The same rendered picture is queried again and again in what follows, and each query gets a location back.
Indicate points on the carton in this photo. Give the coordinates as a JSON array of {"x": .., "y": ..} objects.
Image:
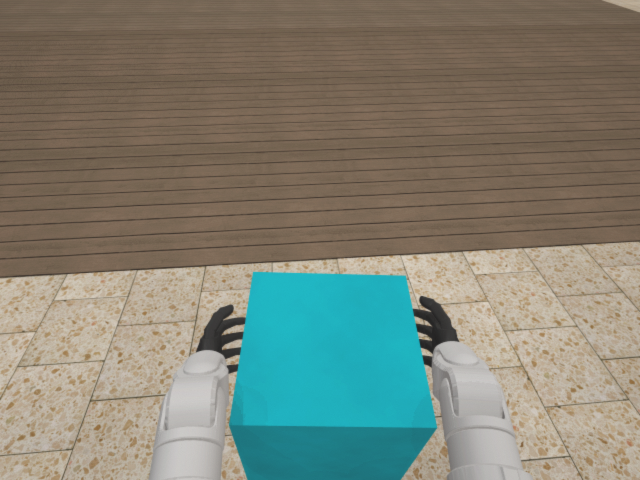
[{"x": 331, "y": 382}]

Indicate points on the robot right forearm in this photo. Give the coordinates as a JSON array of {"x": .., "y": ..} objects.
[{"x": 476, "y": 421}]

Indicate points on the left robot hand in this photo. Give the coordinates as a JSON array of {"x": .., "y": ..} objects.
[{"x": 213, "y": 338}]

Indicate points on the robot left forearm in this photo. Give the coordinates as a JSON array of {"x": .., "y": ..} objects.
[{"x": 190, "y": 433}]

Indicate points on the right robot hand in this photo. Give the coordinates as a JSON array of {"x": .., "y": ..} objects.
[{"x": 441, "y": 329}]

